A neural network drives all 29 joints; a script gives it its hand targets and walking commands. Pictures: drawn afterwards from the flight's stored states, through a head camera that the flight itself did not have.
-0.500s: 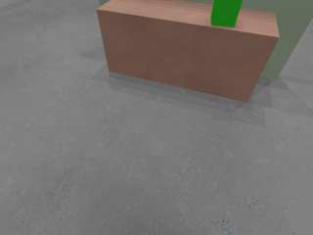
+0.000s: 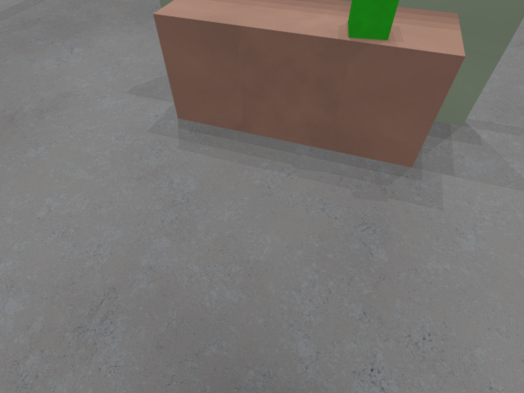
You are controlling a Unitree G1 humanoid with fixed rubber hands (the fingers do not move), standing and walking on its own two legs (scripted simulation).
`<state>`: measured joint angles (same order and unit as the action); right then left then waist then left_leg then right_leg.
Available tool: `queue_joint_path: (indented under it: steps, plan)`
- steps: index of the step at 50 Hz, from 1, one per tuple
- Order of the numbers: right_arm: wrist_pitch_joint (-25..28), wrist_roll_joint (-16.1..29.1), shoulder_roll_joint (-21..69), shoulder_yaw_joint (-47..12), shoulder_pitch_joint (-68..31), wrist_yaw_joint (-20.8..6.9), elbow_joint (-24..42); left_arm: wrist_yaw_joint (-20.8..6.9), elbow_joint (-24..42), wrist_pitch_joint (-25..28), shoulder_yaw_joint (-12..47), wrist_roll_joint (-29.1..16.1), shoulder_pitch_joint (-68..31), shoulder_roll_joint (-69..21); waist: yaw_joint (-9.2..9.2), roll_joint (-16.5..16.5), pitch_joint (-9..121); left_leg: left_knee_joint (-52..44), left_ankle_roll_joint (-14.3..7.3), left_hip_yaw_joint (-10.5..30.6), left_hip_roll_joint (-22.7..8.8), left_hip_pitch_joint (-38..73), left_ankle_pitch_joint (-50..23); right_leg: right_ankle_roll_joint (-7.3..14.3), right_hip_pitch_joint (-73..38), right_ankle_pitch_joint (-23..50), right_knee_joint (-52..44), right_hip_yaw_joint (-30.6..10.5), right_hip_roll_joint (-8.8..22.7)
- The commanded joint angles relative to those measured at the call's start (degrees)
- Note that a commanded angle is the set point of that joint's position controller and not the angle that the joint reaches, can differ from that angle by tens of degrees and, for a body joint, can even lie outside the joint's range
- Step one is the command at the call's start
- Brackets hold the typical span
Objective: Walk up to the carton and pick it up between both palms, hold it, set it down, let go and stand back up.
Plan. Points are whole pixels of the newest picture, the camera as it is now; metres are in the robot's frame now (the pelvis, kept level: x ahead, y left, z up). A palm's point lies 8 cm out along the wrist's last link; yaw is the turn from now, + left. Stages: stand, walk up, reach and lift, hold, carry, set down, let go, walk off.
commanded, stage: stand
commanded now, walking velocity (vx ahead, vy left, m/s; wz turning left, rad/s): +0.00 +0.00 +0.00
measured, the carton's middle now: (372, 7) +1.66 -0.43 -0.04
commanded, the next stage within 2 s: none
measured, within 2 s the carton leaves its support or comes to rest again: neither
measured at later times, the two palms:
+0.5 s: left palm out of the picture -0.03 +0.19 -0.15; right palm out of the picture -0.02 -0.20 -0.15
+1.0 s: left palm out of the picture -0.03 +0.19 -0.15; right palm out of the picture -0.02 -0.20 -0.15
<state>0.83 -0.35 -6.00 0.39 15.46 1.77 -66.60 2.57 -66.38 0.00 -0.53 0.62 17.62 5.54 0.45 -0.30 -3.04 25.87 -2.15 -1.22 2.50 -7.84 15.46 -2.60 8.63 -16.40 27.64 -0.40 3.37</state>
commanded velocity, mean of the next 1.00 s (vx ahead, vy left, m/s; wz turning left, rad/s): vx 0.00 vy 0.00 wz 0.00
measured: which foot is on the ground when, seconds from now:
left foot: down 0.00-1.00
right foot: down 0.00-1.00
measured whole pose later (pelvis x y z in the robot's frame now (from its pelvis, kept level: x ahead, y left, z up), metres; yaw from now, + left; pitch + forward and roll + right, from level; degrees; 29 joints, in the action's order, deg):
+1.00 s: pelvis +0.01 +0.00 +0.00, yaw +0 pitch -2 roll +0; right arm 0.9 -0.3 -6.0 -0.1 16.0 2.6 -68.3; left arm 2.9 -68.4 -0.1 0.0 0.8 17.1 5.2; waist -0.1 -0.8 -3.1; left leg 24.8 -1.9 -1.6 1.9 -7.3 15.6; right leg -2.5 8.1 -16.0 26.0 -0.6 2.9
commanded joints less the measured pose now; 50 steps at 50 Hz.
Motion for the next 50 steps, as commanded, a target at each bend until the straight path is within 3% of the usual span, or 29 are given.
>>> queue_joint_path:
  steps: [1,3,6,8,10,12,15,17,18,21,22,24,25,26,27,28,30,32,36,37,39,40,41,42,44,46,47,48,50]
  plan:
    - [1.04,0.43,-5.60,0.69,1.56,0.37,1.11,0.42,0.12,0.38,-0.83,0.97,5.77,5.59,-1.34,-0.57,-3.42,-5.98,-1.55,5.06,-6.07,-3.12,-13.41,2.99,1.89,12.70,-4.11,-2.51,2.93]
    - [0.76,-0.13,-3.65,0.12,2.53,0.30,0.04,0.51,-1.39,-0.11,-1.31,0.41,7.35,7.10,-0.97,1.30,-2.89,-4.84,-1.00,4.36,-6.54,-1.46,-13.74,2.74,2.65,11.75,-5.31,-1.72,2.00]
    - [0.34,0.01,-3.11,-0.10,2.12,0.44,-0.47,0.54,-0.45,0.12,-0.14,0.04,4.85,3.59,0.06,-0.48,-4.41,-6.11,-0.44,3.85,-5.50,-2.69,-10.01,2.33,1.99,12.48,-4.58,-2.97,2.42]
    - [0.06,0.27,-6.42,0.62,4.00,0.81,-1.16,0.45,-0.45,0.24,-0.34,-0.06,5.11,2.52,-0.38,-2.58,-2.94,-5.18,-0.31,5.13,-6.35,-2.49,-10.60,2.07,1.14,12.93,-5.63,-2.24,1.61]
    - [0.16,-0.31,-4.36,0.05,3.53,0.93,-1.62,0.34,-0.61,0.04,-1.13,-0.39,5.88,5.50,-0.53,0.69,-4.87,-6.18,0.05,3.38,-6.17,-4.36,-11.57,2.62,0.13,14.55,-6.29,-3.18,2.32]
    - [0.01,-0.08,-3.85,-0.43,2.80,0.89,-1.05,0.68,-1.42,-0.15,-0.21,0.23,6.74,4.30,-0.89,-0.90,-3.78,-6.13,-0.68,4.95,-7.37,-1.61,-14.16,2.51,1.07,13.75,-5.05,-2.42,2.09]
    - [-0.14,0.26,-7.26,0.87,3.09,0.55,-0.76,0.53,-0.31,0.24,0.53,0.35,4.06,3.98,0.76,-1.09,-5.36,-5.85,-0.22,4.57,-6.86,-1.84,-14.13,2.69,2.30,12.29,-5.65,-1.88,2.06]
    - [-0.47,-0.05,-4.97,0.11,5.39,0.81,-2.08,0.77,-0.98,0.22,0.03,0.29,5.95,4.37,0.55,0.13,-5.72,-6.61,0.07,4.28,-6.69,-2.20,-13.96,2.94,1.44,12.90,-5.74,-2.10,2.03]
    - [-0.49,-0.42,-3.09,-0.12,4.46,1.31,-2.67,0.39,-0.99,0.05,-1.09,0.18,8.23,6.82,-1.43,0.71,-3.67,-6.49,-0.36,5.08,-6.45,-1.93,-11.88,2.54,0.84,12.01,-5.63,-1.85,1.75]
    - [-0.23,0.18,-6.62,0.42,2.17,0.81,-1.46,0.16,-0.22,0.54,-0.12,0.64,4.20,4.96,-0.89,-2.66,-3.32,-6.10,-0.26,4.83,-6.75,-2.57,-12.98,2.88,1.19,11.74,-5.80,-2.55,2.15]
    - [0.36,0.28,-4.35,0.04,3.98,0.98,-2.20,0.38,-0.41,0.23,-0.63,0.50,4.49,4.43,-0.38,2.29,-2.80,-7.09,-0.16,4.93,-6.99,-3.22,-8.63,2.74,0.04,10.42,-5.95,-2.13,1.59]
    - [0.29,0.51,-2.39,-0.41,3.25,0.48,-1.34,0.62,-1.05,-0.37,0.20,-0.18,5.51,2.44,0.79,-1.12,-4.47,-6.64,-0.11,3.83,-5.96,-0.95,-10.84,2.26,4.13,11.41,-5.50,-1.81,0.94]
    - [0.25,0.35,-4.26,-0.15,3.89,0.62,-1.70,0.27,-1.01,-0.08,-0.22,-0.22,4.79,3.97,0.67,2.73,-1.78,-6.85,0.06,3.85,-6.26,0.72,-9.61,2.20,3.45,10.82,-4.89,-1.52,0.97]
    - [0.09,-0.47,-5.70,0.11,5.22,0.90,-2.38,0.01,-0.78,0.24,-1.04,-0.02,5.26,6.87,-0.49,-0.43,-1.15,-7.14,0.15,5.01,-7.27,-0.49,-13.21,2.31,1.93,10.05,-4.31,-0.88,1.57]
    - [0.10,-0.34,-6.72,1.06,6.57,1.23,-2.59,0.50,-0.98,0.30,-0.02,0.83,3.63,3.06,0.98,2.84,-3.19,-7.45,-0.12,4.70,-7.05,-0.48,-14.71,2.21,2.36,11.70,-4.93,-0.87,1.66]
    - [-0.44,-0.41,-4.51,0.19,6.28,1.43,-3.25,0.56,-0.91,0.35,-0.61,0.31,5.26,5.77,-0.25,0.86,-4.08,-6.17,-0.46,5.05,-6.90,-1.56,-14.53,2.01,2.00,10.95,-5.68,-1.66,1.95]
    - [0.07,0.34,-6.09,0.73,5.35,1.08,-1.52,0.84,-1.85,-0.18,0.01,0.42,4.30,2.48,0.40,-2.38,-3.65,-7.36,-0.34,5.00,-6.45,-2.95,-10.77,2.56,1.66,9.94,-5.50,-1.10,1.45]
    - [0.41,-0.57,-2.58,-0.56,3.27,0.28,-1.66,0.64,-2.05,-0.63,-0.80,0.12,5.91,4.43,-1.53,-0.14,-3.45,-7.90,-0.32,5.86,-7.25,-4.47,-7.60,2.89,-1.02,9.83,-5.67,-1.35,1.63]
    - [-0.06,0.72,-2.65,-0.14,6.52,0.69,-1.94,0.48,-2.22,-0.59,0.18,-0.27,6.61,2.45,0.22,-0.98,-6.66,-6.88,0.02,4.87,-6.12,-3.41,-10.77,1.96,2.44,10.17,-6.29,-2.02,0.90]
    - [0.17,0.00,-3.89,-0.14,5.64,0.65,-1.98,0.33,-1.75,-0.32,-0.59,-0.07,5.46,4.84,-0.28,2.90,-3.54,-7.65,0.01,4.55,-6.37,-2.17,-8.01,1.82,1.66,11.55,-6.09,-1.41,1.91]
    - [-0.03,-0.22,-4.02,-0.07,5.58,0.56,-1.39,0.07,-1.44,-0.34,0.14,0.06,3.65,2.86,0.34,-1.92,-4.82,-7.78,-0.11,5.75,-6.98,-4.59,-5.56,1.89,2.24,8.15,-5.94,-1.10,1.12]
    - [0.17,-0.61,-4.69,0.02,3.75,0.46,-0.67,0.00,-1.93,-0.72,-0.72,0.29,5.01,5.74,-1.54,0.03,-3.89,-8.87,-0.34,6.68,-6.95,-4.39,-4.72,2.11,1.04,8.96,-5.97,-0.70,1.62]
    - [0.27,0.22,-3.90,0.12,4.66,0.76,-1.04,0.06,-1.22,-0.03,-0.34,0.10,3.73,4.40,-0.52,1.05,-1.98,-7.97,-0.25,4.73,-5.99,-3.64,-9.09,2.12,-0.22,11.07,-5.33,-1.90,1.77]
    - [0.57,-0.40,-5.48,0.09,4.94,0.70,-1.43,-0.14,-1.29,0.17,-0.68,0.15,4.10,5.79,-1.15,-1.81,-0.02,-7.51,-0.99,6.30,-7.67,-0.68,-12.15,2.68,-0.07,10.08,-5.95,-1.51,2.00]
    - [0.83,0.21,-7.18,0.95,6.34,0.69,-1.07,0.28,-2.62,0.14,0.25,0.28,5.90,3.47,0.40,-1.91,-1.14,-7.72,-0.69,5.98,-6.67,-3.30,-11.24,1.31,-1.23,10.98,-5.12,-0.94,1.17]
    - [0.06,-0.35,-4.87,0.28,3.63,1.00,-1.26,0.29,-0.98,0.16,-0.34,0.29,3.94,4.99,-1.10,1.41,-2.22,-7.56,-0.24,4.60,-7.32,-1.56,-10.59,2.19,2.36,10.61,-5.69,-1.44,1.86]
    - [-0.12,0.37,-3.20,0.03,6.68,1.21,-1.81,0.59,-2.52,-0.08,0.24,0.07,5.12,1.88,0.36,-0.79,-4.80,-7.66,-0.48,4.95,-7.26,-1.96,-12.39,1.81,2.60,12.10,-5.41,-1.17,1.94]
    - [0.34,-0.14,-3.07,-0.54,5.65,0.86,-1.37,0.39,-2.13,0.11,0.42,-0.17,5.42,1.99,-0.74,-0.01,-3.36,-6.79,-1.04,5.21,-7.71,0.61,-14.96,2.21,3.44,12.40,-5.06,-1.60,2.00]
    - [0.59,0.41,-2.19,-0.35,6.99,0.62,-1.55,0.61,-2.40,-0.22,0.30,-0.18,6.21,3.30,0.40,0.13,-4.11,-6.92,-1.38,5.73,-7.40,-0.11,-14.48,1.93,4.34,10.20,-6.61,-1.61,1.83]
